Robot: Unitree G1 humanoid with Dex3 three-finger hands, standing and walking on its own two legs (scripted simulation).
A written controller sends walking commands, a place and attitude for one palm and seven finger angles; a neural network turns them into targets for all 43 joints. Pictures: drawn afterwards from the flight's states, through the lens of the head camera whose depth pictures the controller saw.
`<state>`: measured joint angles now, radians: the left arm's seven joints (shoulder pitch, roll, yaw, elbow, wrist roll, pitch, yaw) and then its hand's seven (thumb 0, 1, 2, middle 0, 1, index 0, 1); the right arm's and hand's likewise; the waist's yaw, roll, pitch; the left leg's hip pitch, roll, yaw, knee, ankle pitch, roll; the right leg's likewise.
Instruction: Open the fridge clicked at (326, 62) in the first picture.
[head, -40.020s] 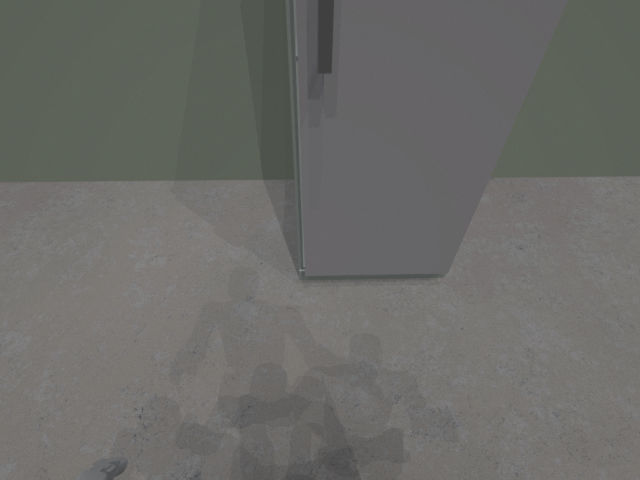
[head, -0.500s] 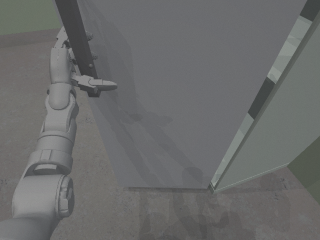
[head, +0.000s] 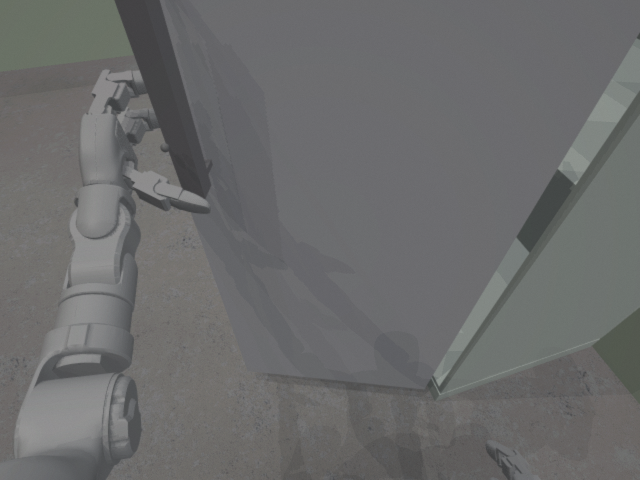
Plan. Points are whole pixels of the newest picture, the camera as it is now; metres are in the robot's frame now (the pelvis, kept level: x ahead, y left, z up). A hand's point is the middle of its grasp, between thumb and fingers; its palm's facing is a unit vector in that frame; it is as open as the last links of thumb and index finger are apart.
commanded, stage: slip the hand off the handle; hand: left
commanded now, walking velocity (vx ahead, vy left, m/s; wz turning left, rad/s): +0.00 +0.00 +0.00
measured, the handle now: (178, 95) +0.48 +0.18 +0.24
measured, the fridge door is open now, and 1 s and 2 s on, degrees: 66 66 66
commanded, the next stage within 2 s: draw the hand back to the body in 1.06 s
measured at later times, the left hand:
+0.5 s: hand (111, 158) +0.41 +0.25 +0.21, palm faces +0.16 -0.98 -0.09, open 14.7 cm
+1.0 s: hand (108, 218) +0.32 +0.22 +0.21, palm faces +0.16 -0.98 -0.10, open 14.7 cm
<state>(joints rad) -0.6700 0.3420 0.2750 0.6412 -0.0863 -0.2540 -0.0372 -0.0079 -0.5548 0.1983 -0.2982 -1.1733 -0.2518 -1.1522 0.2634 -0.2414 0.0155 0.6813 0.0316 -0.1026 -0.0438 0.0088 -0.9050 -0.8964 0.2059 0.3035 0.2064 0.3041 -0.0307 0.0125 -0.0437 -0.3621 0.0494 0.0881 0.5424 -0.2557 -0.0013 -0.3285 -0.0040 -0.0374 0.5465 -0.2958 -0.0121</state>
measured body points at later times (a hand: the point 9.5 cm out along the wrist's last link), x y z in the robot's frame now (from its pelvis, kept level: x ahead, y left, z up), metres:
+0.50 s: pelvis +0.00 +0.01 +0.00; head +0.02 +0.01 +0.45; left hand +0.39 +0.30 +0.21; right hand +0.11 -0.24 -0.11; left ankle +0.01 +0.12 -0.73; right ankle -0.01 -0.11 -0.73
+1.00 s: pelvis -0.01 +0.00 +0.00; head -0.02 -0.01 +0.45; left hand +0.30 +0.27 +0.21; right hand +0.18 -0.21 -0.08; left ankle +0.01 +0.12 -0.73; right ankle -0.01 -0.11 -0.73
